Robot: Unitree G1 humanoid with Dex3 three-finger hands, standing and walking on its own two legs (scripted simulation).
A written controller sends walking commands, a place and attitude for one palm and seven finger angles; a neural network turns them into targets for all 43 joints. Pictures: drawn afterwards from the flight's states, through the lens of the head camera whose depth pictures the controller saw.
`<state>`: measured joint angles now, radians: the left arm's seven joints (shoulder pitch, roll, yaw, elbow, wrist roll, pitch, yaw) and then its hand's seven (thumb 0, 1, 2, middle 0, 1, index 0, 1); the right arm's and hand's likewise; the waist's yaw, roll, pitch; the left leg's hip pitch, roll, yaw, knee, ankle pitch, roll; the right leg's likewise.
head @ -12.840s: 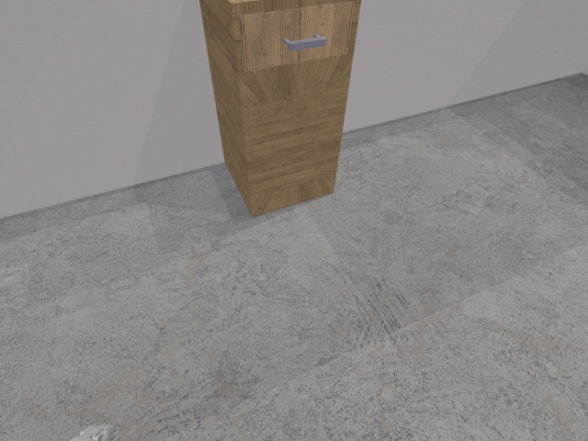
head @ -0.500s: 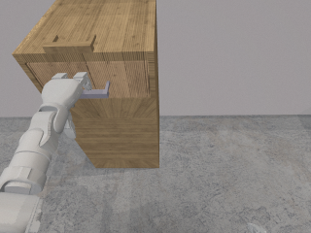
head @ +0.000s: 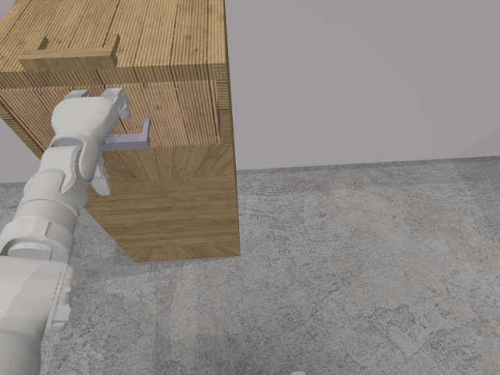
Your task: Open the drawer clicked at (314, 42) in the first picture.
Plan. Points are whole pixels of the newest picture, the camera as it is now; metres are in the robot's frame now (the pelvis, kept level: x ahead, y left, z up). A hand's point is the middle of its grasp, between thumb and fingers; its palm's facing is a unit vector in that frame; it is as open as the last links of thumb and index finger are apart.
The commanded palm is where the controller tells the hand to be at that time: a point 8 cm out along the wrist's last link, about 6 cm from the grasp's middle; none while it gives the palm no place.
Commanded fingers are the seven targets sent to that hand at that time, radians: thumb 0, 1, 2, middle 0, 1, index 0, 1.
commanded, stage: move the hooked fingers above the handle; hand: left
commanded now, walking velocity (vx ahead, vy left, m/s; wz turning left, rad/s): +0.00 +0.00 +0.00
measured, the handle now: (117, 133) +0.54 +0.26 +0.03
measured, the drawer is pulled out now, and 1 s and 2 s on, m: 0.00 0.00 0.00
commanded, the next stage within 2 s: lower the fingers behind the handle in 0.80 s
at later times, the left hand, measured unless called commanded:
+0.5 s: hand (102, 135) +0.50 +0.26 +0.07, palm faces -0.07 -0.01 -1.00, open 13.8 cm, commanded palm +0.49 +0.26 +0.14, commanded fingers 0.00 -0.50 0.30 -0.30 -1.20 -0.30 -1.20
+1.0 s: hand (105, 133) +0.50 +0.25 +0.07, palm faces -0.06 -0.02 -1.00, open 13.8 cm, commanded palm +0.49 +0.25 +0.13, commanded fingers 0.00 -0.50 0.30 -0.30 -1.20 -0.30 -1.20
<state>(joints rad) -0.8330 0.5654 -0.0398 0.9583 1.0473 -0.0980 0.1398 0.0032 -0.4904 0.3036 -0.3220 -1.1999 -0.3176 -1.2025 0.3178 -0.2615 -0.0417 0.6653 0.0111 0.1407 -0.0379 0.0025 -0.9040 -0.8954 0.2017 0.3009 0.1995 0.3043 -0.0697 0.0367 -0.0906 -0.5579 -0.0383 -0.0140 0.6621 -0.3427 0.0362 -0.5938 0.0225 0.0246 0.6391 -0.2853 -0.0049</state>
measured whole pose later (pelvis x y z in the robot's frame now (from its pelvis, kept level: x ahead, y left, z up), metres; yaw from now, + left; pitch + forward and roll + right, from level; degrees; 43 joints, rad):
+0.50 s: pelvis +0.01 +0.00 +0.00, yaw -1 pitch +17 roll -1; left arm -0.87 0.63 0.02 1.04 1.06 -0.11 0.14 0.00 -0.49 0.30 -0.33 -1.21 -0.32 -1.21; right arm 0.37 -0.26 -0.04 0.68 0.00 0.15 -0.04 0.00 -0.90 -0.90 0.20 0.30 0.20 0.30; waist -0.11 0.04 -0.11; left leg -0.62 -0.02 0.00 0.68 -0.36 0.04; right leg -0.65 0.04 0.04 0.63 -0.28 0.00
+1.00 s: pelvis +0.01 +0.00 +0.00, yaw -1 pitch +17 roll -1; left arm -0.87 0.59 -0.01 1.01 1.06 -0.12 0.15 0.00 -0.49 0.30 -0.32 -1.20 -0.33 -1.21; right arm 0.34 -0.26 -0.04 0.66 0.00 0.15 -0.03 0.00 -0.90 -0.90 0.20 0.30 0.20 0.30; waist -0.09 0.04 -0.12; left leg -0.61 -0.03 -0.01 0.69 -0.37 0.04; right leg -0.63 0.03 0.03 0.64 -0.30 0.00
